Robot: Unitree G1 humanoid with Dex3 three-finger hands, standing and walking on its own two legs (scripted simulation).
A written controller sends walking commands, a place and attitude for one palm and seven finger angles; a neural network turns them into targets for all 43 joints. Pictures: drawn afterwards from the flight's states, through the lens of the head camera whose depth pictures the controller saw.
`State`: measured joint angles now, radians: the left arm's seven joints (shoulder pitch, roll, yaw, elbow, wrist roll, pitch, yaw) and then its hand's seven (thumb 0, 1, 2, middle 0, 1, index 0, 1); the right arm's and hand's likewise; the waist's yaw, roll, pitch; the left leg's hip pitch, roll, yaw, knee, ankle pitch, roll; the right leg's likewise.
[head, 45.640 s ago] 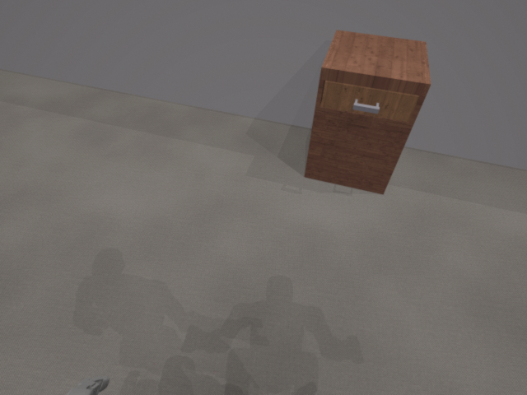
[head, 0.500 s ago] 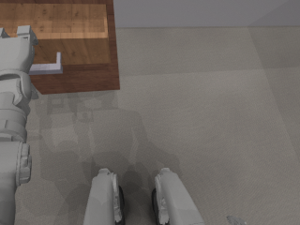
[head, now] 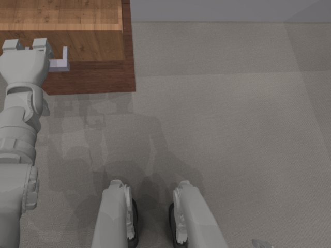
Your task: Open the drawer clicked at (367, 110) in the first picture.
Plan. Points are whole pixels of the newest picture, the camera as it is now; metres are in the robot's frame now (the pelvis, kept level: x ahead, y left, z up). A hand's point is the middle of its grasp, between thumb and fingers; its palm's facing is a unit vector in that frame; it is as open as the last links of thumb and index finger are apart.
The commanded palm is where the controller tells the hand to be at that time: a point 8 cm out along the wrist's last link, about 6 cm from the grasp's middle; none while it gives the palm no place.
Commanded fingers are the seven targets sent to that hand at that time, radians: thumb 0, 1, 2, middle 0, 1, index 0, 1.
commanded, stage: lower the fingers behind the handle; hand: left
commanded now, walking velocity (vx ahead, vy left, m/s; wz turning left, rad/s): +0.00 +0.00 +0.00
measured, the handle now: (46, 58) +0.58 +0.29 -0.06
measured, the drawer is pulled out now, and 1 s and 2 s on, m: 0.12 0.12 0.12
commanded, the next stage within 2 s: lift the fingers back up to retry in 1.22 s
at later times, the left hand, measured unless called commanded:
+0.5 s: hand (50, 74) +0.52 +0.27 -0.06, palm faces +0.03 +0.00 -1.00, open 13.6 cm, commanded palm +0.52 +0.24 -0.02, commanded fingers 0.00 -0.50 0.30 -0.30 -1.20 -0.30 -1.20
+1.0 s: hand (50, 75) +0.52 +0.27 -0.06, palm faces +0.04 +0.00 -1.00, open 13.8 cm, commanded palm +0.51 +0.25 -0.04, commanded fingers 0.00 -0.50 0.30 -0.30 -1.20 -0.30 -1.20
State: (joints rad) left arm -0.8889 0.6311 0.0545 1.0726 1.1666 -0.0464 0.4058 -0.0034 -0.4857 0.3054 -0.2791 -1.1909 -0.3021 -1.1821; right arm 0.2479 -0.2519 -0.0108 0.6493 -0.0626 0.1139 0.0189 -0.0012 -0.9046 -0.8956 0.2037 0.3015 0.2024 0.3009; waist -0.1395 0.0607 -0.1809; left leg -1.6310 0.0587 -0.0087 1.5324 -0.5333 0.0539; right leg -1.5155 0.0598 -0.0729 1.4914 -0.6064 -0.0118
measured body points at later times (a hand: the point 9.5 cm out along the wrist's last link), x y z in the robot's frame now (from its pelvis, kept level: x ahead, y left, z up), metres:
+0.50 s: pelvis +0.00 -0.01 -0.03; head +0.20 +0.02 +0.37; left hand +0.52 +0.27 +0.00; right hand +0.04 -0.27 -0.16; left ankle +0.07 +0.09 -0.55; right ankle +0.04 -0.12 -0.55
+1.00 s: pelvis -0.02 -0.01 -0.06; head +0.18 +0.02 +0.34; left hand +0.52 +0.27 -0.01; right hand +0.03 -0.28 -0.18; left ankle +0.07 +0.09 -0.55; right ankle +0.04 -0.12 -0.55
